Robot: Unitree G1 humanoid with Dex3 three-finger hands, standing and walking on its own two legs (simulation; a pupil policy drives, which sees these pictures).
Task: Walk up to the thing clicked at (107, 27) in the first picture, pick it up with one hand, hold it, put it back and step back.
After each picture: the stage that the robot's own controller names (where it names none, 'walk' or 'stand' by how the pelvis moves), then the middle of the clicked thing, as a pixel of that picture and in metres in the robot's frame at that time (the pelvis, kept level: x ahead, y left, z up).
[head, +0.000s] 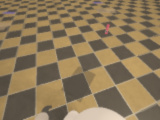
stand; (107, 29) +2.21 -0.36 -0.66
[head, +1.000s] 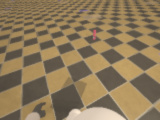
walk; (94, 34) +2.10 +0.08 -0.63
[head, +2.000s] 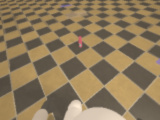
walk; (80, 42) +1.47 +0.32 -0.65
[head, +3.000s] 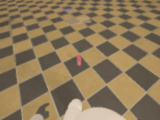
walk; (78, 60) +0.95 +0.28 -0.65
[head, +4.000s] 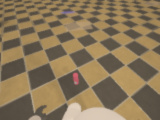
walk; (75, 79) +0.57 +0.22 -0.63
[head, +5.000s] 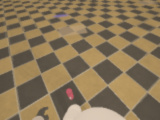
stand; (70, 94) +0.35 +0.26 -0.63
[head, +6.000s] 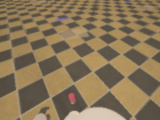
stand; (72, 98) +0.33 +0.22 -0.65
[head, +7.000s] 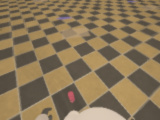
stand; (71, 97) +0.34 +0.23 -0.66
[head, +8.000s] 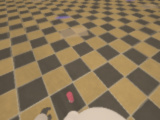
stand; (70, 97) +0.33 +0.24 -0.66
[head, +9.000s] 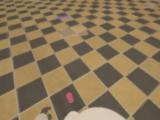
stand; (70, 98) +0.32 +0.25 -0.66
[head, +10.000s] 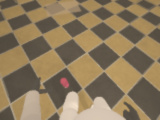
go down; (65, 83) +0.34 +0.26 -0.55
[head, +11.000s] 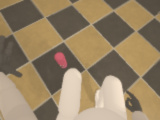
go down; (61, 61) +0.39 +0.29 -0.26
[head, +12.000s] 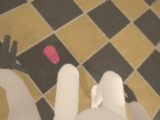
close in; (53, 56) +0.38 +0.31 -0.21
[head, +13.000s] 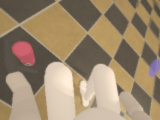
close in; (26, 56) +0.36 +0.33 -0.14
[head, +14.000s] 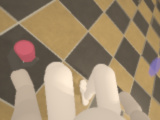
lift; (27, 55) +0.35 +0.33 -0.15
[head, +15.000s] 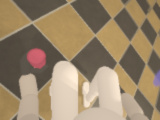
lift; (38, 62) +0.30 +0.31 -0.14
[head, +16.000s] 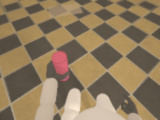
lift; (62, 68) +0.32 +0.20 +0.05
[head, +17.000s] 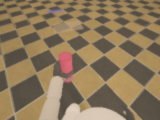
hold; (66, 69) +0.33 +0.18 +0.04
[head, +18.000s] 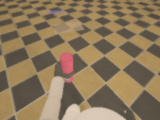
hold; (67, 69) +0.33 +0.17 +0.04
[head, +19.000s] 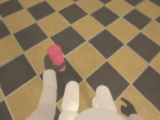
crouch; (58, 60) +0.38 +0.23 -0.03
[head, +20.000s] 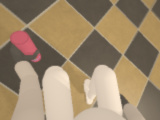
lower; (29, 49) +0.41 +0.33 -0.14
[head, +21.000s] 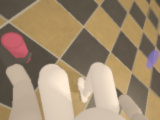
lower; (20, 51) +0.39 +0.34 -0.15
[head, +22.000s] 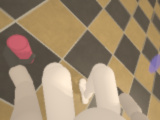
lower; (24, 52) +0.37 +0.34 -0.15
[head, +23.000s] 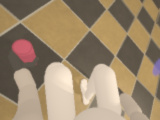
lower; (28, 56) +0.35 +0.33 -0.15
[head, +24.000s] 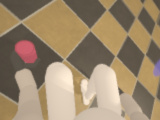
rest; (29, 56) +0.35 +0.33 -0.15
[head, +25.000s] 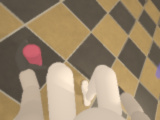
open; (34, 58) +0.34 +0.31 -0.15
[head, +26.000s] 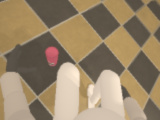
stand; (52, 58) +0.36 +0.29 -0.19
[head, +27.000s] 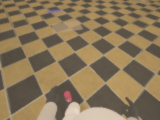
stand; (68, 97) +0.31 +0.22 -0.57
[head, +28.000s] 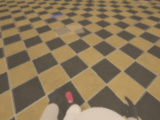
stand; (69, 97) +0.32 +0.23 -0.60
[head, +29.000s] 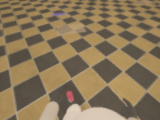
stand; (70, 96) +0.32 +0.23 -0.60
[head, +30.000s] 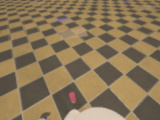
walk; (72, 97) +0.35 +0.22 -0.65
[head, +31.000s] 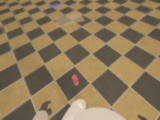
walk; (75, 80) +0.47 +0.25 -0.64
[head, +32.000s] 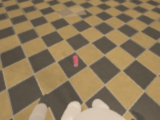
walk; (75, 61) +0.78 +0.24 -0.64
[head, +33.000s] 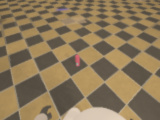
stand; (77, 60) +0.94 +0.27 -0.64
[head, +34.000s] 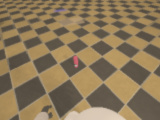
stand; (75, 61) +0.93 +0.28 -0.66
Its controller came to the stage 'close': yes
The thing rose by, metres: 0.68
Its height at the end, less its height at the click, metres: +0.00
